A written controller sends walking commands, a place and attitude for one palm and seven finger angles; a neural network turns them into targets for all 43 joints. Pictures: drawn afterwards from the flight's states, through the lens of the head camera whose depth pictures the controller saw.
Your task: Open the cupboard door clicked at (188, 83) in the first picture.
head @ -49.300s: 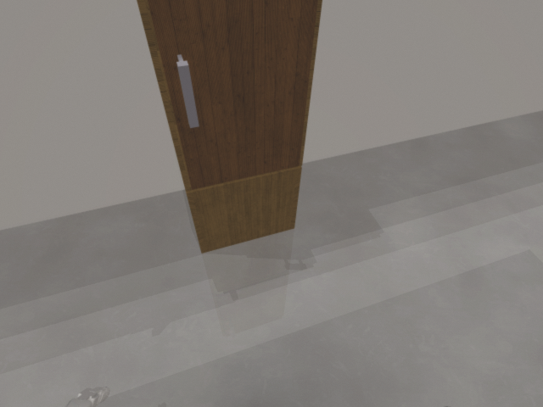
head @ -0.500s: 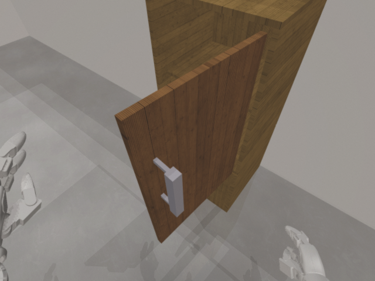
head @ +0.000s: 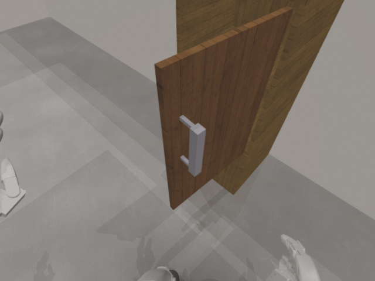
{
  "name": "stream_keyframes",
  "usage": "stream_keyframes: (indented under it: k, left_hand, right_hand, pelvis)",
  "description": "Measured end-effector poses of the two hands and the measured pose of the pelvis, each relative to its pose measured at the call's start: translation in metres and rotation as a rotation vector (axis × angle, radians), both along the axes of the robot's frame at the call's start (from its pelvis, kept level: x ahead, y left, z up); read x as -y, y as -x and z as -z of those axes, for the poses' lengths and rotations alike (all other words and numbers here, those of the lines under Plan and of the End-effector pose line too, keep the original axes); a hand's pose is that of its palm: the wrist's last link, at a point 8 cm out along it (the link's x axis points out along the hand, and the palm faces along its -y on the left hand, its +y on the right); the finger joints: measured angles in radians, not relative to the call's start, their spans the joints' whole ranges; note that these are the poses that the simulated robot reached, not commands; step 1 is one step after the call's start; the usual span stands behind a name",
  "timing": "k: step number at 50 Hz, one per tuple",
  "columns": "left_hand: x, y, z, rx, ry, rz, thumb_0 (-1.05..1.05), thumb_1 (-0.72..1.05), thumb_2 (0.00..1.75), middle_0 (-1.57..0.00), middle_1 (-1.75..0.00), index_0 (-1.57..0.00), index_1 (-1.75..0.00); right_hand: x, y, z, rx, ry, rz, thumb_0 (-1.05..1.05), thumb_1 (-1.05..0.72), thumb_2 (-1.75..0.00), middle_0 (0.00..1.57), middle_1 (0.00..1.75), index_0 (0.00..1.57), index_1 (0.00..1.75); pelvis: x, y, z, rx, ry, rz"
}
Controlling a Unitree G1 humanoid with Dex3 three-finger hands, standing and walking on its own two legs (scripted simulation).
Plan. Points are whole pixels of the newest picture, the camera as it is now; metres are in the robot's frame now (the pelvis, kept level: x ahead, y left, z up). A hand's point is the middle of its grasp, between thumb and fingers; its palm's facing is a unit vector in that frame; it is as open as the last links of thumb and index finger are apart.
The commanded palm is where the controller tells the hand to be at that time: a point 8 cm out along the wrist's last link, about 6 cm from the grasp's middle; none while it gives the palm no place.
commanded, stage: step back with the hand held close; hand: left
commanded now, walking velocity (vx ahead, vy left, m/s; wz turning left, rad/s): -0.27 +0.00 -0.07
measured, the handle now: (190, 147) +0.41 +0.03 +0.04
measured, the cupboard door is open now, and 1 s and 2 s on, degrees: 84 84 84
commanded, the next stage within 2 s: stop stepping back and stand still in 0.24 s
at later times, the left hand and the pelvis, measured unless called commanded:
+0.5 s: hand out of the picture +0.10 +0.23 +0.19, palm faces +0.32 -0.82 -0.48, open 7.4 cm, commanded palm +0.04 +0.29 +0.19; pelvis -0.12 +0.00 +0.01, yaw -4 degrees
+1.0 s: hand out of the picture +0.04 +0.22 +0.18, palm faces +0.32 -0.83 -0.45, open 7.4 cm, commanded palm -0.02 +0.28 +0.19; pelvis -0.18 -0.01 +0.01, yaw -5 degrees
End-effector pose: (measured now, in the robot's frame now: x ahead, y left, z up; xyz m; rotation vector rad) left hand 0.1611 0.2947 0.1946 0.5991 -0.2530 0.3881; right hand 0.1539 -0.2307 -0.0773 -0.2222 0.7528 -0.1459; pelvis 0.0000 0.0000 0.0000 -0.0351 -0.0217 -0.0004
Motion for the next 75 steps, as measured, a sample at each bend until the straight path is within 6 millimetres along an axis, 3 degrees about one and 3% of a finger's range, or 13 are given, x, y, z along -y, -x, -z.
stream_keyframes:
  k: [5,14,20,28,36,41,45,49,53,59,63,70,75]
  left_hand:
    - [0.001,0.026,-0.003,0.028,0.027,0.002,0.01,0.89,0.9,-0.21,-0.3,-0.21,-0.3]
    - [-0.025,0.034,0.005,0.052,0.048,0.032,0.01,0.89,0.9,-0.21,-0.3,-0.21,-0.3]
    - [-0.003,0.064,-0.004,0.033,0.058,0.11,0.01,0.89,0.9,-0.21,-0.3,-0.21,-0.3]
    - [0.028,0.113,-0.011,-0.021,-0.018,0.134,0.01,0.89,0.9,-0.21,-0.3,-0.21,-0.3]
    - [0.02,0.139,-0.01,-0.001,0.029,0.028,0.01,0.89,0.9,-0.22,-0.3,-0.21,-0.3]
    - [0.018,0.132,0.01,0.048,0.124,0.033,0.01,0.89,0.9,-0.21,-0.3,-0.21,-0.3]
    - [0.027,0.137,0.016,0.024,0.12,0.094,0.01,0.89,0.9,-0.21,-0.3,-0.21,-0.3]
    - [0.031,0.156,0.002,0.029,0.051,0.147,0.01,0.89,0.9,-0.22,-0.3,-0.21,-0.3]
    - [0.018,0.174,-0.008,0.048,0.016,0.133,0.01,0.89,0.9,-0.22,-0.3,-0.21,-0.3]
    - [-0.015,0.175,0.011,-0.002,0.089,0.042,0.01,0.89,0.9,-0.21,-0.3,-0.21,-0.3]
    - [-0.018,0.17,0.022,-0.043,0.129,0.046,0.01,0.89,0.9,-0.21,-0.3,-0.21,-0.3]
    - [-0.004,0.177,0.005,-0.035,0.065,0.141,0.01,0.89,0.9,-0.21,-0.3,-0.21,-0.3]
    - [-0.012,0.188,-0.002,-0.054,0.016,0.109,0.01,0.89,0.9,-0.22,-0.3,-0.21,-0.3]
  right_hand:
    - [-0.004,0.015,-0.002,-0.03,0.006,-0.017,0.01,-0.91,-0.89,0.2,0.3,0.2,0.3]
    - [-0.015,0.044,-0.018,0.031,0.046,0.005,0.01,-0.91,-0.89,0.2,0.3,0.2,0.3]
    - [-0.018,0.084,-0.025,0.051,0.002,0.013,0.01,-0.91,-0.89,0.2,0.3,0.2,0.3]
    - [0.004,0.147,-0.004,0.015,-0.04,0.04,0.01,-0.91,-0.89,0.2,0.3,0.2,0.3]
    - [0.041,0.207,0.0,-0.07,0.0,0.128,0.01,-0.91,-0.89,0.2,0.3,0.2,0.3]
    - [0.056,0.214,-0.001,-0.044,0.062,0.151,0.01,-0.91,-0.89,0.2,0.3,0.2,0.3]
    - [0.051,0.213,-0.014,0.035,0.059,0.161,0.01,-0.91,-0.89,0.2,0.3,0.2,0.3]
    - [0.038,0.214,-0.021,0.075,0.038,0.133,0.01,-0.91,-0.89,0.2,0.3,0.2,0.3]
    - [0.023,0.218,-0.019,0.054,0.019,0.108,0.01,-0.91,-0.89,0.2,0.3,0.2,0.3]
    - [-0.002,0.227,-0.014,0.004,0.014,0.091,0.01,-0.91,-0.89,0.2,0.3,0.2,0.3]
    - [-0.018,0.232,-0.016,0.014,0.011,0.074,0.01,-0.91,-0.89,0.2,0.3,0.2,0.3]
    - [-0.03,0.236,-0.021,0.039,-0.005,0.06,0.01,-0.91,-0.89,0.2,0.3,0.2,0.3]
    - [-0.025,0.237,-0.018,0.024,-0.009,0.067,0.01,-0.91,-0.89,0.2,0.3,0.21,0.3]
  pelvis:
    - [-0.003,0.014,-0.004,-0.005,-0.02,0.019]
    - [-0.017,0.058,-0.004,-0.013,-0.016,0.023]
    - [-0.013,0.091,-0.01,-0.042,0.004,0.074]
    - [0.009,0.138,-0.004,-0.055,-0.028,0.068]
    - [0.017,0.144,-0.015,-0.031,-0.072,0.1]
    - [0.011,0.154,-0.005,-0.004,-0.059,0.073]
    - [0.01,0.168,-0.003,0.014,-0.064,0.09]
    - [0.01,0.181,-0.006,0.008,-0.03,0.081]
    - [0.002,0.187,-0.008,-0.003,-0.007,0.103]
    - [-0.015,0.193,-0.012,0.011,-0.012,0.111]
    - [-0.022,0.202,-0.014,0.011,-0.022,0.112]
    - [-0.025,0.211,-0.017,-0.007,-0.02,0.103]
    - [-0.025,0.21,-0.018,-0.018,-0.01,0.099]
